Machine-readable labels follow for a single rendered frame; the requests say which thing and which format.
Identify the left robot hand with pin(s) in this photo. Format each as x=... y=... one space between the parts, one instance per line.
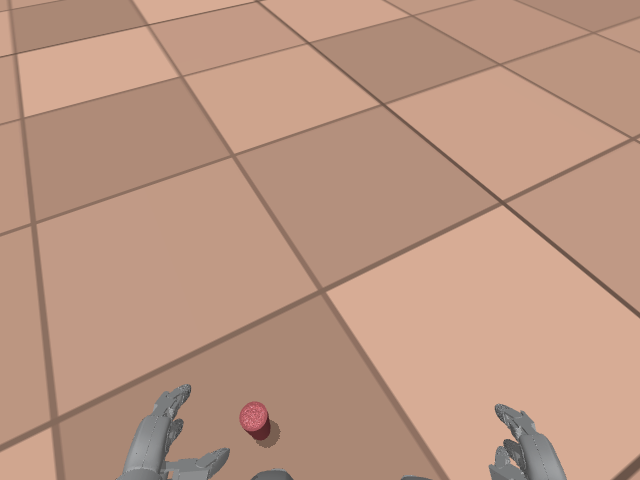
x=156 y=433

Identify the right robot hand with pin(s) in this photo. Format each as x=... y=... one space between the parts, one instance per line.
x=534 y=454

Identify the cup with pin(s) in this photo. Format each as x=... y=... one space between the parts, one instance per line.
x=254 y=419

